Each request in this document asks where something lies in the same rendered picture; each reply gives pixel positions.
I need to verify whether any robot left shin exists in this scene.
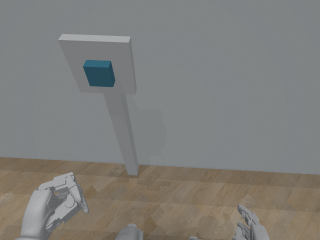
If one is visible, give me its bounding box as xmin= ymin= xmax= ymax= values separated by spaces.
xmin=127 ymin=224 xmax=137 ymax=228

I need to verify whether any panel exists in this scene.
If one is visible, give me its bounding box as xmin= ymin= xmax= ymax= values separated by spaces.
xmin=58 ymin=34 xmax=139 ymax=176

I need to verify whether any robot left thigh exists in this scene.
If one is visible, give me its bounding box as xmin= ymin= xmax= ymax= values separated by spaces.
xmin=114 ymin=226 xmax=144 ymax=240

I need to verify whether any left robot hand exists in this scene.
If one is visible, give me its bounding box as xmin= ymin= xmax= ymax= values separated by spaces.
xmin=20 ymin=172 xmax=89 ymax=240

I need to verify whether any right robot hand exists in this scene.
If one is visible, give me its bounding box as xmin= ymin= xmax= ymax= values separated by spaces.
xmin=232 ymin=204 xmax=270 ymax=240

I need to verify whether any button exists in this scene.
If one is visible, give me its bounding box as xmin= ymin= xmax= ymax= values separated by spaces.
xmin=83 ymin=60 xmax=115 ymax=87

